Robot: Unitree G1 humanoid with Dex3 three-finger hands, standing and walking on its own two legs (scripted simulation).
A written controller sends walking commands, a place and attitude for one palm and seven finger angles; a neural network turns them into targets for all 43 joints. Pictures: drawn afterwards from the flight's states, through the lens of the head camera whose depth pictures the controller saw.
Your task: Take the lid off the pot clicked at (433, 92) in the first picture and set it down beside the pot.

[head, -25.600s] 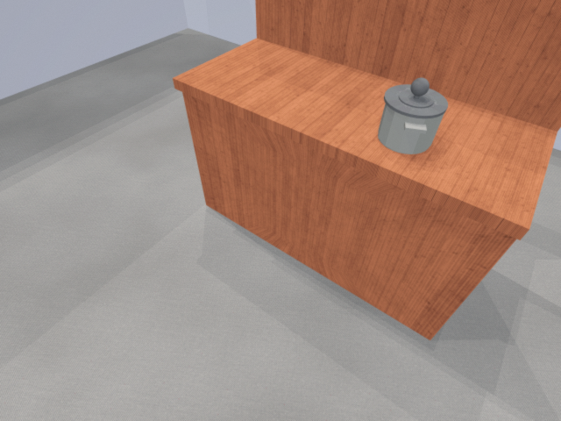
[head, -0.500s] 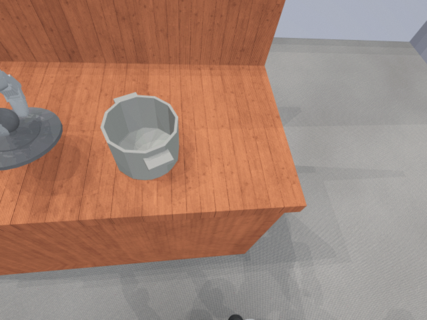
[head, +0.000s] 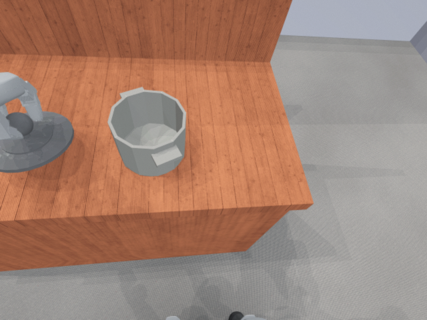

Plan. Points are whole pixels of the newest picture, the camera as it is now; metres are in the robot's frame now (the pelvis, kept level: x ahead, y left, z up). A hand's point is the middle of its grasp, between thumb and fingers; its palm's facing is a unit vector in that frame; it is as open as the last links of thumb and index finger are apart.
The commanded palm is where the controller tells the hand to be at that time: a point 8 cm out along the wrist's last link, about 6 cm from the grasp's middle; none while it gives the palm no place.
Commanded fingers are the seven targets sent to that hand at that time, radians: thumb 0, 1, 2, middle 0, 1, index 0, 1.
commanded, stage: lower the lid onto the table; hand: left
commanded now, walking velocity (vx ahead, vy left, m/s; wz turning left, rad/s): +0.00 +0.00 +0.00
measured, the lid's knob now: (18, 124) +0.47 +0.35 +0.03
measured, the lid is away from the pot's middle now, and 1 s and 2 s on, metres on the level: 0.24 0.25 0.25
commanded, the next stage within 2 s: open the fingers wide in 0.96 s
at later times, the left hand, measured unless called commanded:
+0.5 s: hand (10, 131) +0.46 +0.36 +0.04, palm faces -0.49 -0.13 -0.86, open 7.4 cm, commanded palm +0.52 +0.34 +0.10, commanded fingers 0.00 0.64 0.96 -0.91 -1.05 -0.90 -1.06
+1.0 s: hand (14, 134) +0.46 +0.36 +0.02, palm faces -0.48 -0.12 -0.87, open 7.4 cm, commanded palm +0.53 +0.34 +0.06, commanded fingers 0.00 0.64 0.96 -0.91 -1.05 -0.90 -1.06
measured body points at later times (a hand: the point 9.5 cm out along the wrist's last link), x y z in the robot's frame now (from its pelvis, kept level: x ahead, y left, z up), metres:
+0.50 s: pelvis +0.00 +0.01 -0.01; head +0.12 +0.05 +0.42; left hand +0.48 +0.36 +0.08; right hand -0.02 -0.28 -0.10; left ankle -0.02 +0.02 -0.72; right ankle +0.00 -0.18 -0.72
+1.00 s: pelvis -0.01 +0.01 -0.03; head +0.12 +0.06 +0.40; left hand +0.48 +0.36 +0.07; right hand -0.03 -0.27 -0.12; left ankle -0.02 +0.02 -0.72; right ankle +0.00 -0.18 -0.72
